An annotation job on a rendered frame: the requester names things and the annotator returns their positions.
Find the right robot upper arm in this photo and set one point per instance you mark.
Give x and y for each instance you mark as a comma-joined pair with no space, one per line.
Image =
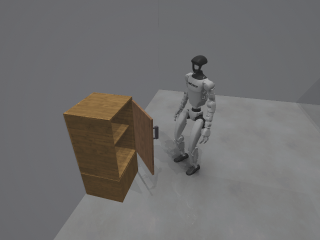
186,79

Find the robot right hand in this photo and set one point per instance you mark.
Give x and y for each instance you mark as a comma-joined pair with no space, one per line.
178,111

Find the robot left hand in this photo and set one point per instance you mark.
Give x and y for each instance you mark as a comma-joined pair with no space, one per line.
205,135

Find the left robot upper arm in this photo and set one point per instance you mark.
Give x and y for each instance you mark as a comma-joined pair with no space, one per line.
209,86

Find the handle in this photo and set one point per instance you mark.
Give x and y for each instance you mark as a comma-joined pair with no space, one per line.
156,132

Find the right robot foot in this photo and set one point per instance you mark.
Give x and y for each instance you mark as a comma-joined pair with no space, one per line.
181,158

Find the left robot forearm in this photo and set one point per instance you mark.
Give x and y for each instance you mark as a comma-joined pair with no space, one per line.
209,116

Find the right robot thigh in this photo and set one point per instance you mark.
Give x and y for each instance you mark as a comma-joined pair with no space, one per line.
180,125

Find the right robot forearm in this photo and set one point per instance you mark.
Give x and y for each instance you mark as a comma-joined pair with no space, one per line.
183,101

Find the cupboard door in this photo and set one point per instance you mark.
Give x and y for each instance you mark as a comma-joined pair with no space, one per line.
144,135

